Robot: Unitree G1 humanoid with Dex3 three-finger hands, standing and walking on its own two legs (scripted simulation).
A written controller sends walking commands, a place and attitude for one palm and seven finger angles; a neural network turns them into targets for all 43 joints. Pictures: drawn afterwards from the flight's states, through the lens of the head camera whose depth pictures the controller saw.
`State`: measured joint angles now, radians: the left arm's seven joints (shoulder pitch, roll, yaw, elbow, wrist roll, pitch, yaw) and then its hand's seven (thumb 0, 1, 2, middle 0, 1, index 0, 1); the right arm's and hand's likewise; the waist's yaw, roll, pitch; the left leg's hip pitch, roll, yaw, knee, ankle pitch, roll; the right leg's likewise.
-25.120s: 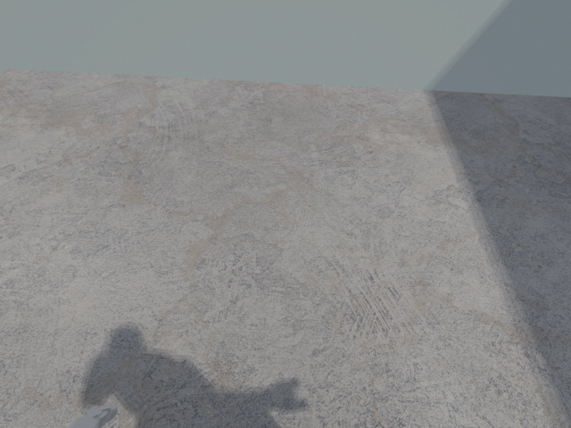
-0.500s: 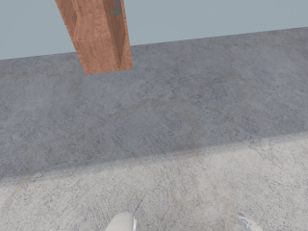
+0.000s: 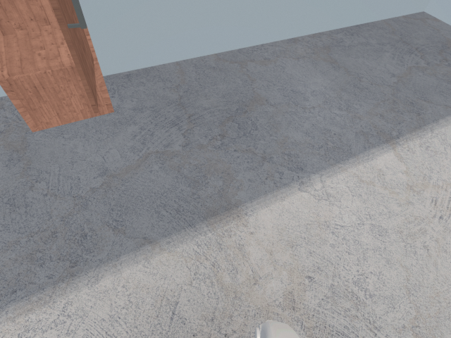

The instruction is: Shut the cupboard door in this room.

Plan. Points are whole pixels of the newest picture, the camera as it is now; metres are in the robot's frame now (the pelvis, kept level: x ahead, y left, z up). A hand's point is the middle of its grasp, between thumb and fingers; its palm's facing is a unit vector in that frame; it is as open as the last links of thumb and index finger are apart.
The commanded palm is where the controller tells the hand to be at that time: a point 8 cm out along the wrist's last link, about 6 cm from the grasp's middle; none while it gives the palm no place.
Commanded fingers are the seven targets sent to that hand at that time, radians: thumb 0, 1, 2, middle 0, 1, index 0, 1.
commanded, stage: walk around to get in front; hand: left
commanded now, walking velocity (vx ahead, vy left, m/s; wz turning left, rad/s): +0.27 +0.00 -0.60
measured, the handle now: (69, 3) +1.02 +0.61 +0.04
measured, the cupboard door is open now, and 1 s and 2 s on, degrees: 81 81 81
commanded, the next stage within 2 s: none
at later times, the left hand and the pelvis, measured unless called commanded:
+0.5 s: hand (180, 326) +0.16 +0.09 -0.16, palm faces -0.28 -0.93 -0.23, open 7.4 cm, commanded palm none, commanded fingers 0.00 0.90 0.90 -0.20 -0.30 -0.20 -0.30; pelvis +0.08 -0.08 +0.00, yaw -17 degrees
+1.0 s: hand (209, 205) +0.44 +0.07 -0.17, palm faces -0.43 -0.88 -0.20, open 7.4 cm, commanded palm none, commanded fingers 0.00 0.90 0.90 -0.20 -0.30 -0.20 -0.30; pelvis +0.30 -0.08 +0.00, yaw -29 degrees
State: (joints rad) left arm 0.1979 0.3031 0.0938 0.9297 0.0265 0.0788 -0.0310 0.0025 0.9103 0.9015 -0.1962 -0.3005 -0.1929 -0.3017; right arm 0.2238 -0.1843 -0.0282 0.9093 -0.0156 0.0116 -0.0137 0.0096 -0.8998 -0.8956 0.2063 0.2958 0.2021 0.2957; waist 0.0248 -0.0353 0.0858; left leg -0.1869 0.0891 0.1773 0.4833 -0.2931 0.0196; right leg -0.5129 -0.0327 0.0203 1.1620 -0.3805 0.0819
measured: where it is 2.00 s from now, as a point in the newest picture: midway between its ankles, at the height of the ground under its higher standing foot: (286, 250)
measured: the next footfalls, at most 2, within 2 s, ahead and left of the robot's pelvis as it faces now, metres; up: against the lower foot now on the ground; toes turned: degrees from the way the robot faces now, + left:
right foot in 0.22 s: +0.03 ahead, -0.16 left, +0.00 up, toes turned -17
left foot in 0.74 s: +0.37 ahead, -0.02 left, +0.00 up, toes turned -16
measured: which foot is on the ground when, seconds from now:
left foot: down 0.00-0.24, up 0.26-0.72, down 0.74-1.00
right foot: up 0.00-0.20, down 0.22-0.74, up 0.76-1.00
